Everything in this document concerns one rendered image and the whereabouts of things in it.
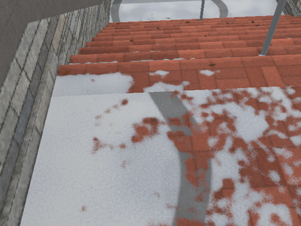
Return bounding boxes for stairs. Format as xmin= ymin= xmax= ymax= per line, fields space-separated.
xmin=69 ymin=14 xmax=301 ymax=65

